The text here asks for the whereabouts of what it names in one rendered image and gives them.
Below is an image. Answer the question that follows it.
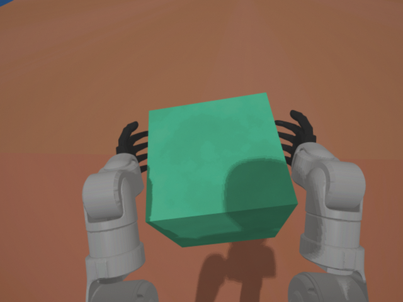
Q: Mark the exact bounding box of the carton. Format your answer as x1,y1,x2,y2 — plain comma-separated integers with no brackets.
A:
145,92,298,247

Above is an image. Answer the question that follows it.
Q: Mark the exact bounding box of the robot right forearm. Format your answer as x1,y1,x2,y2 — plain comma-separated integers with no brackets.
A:
291,142,369,302

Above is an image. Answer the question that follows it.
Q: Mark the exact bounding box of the robot right upper arm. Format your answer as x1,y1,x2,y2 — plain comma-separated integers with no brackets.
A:
288,272,367,302

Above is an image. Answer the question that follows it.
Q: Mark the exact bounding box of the robot left hand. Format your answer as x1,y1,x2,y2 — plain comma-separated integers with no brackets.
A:
116,121,149,173

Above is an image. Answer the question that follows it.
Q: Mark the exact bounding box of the robot right hand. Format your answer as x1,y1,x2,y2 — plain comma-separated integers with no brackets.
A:
275,110,316,166

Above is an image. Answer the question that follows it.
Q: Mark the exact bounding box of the robot left upper arm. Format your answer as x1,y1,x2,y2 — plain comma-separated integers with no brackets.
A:
90,279,159,302

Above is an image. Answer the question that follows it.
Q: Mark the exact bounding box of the robot left forearm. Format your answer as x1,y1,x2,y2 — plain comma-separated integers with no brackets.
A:
82,153,145,302

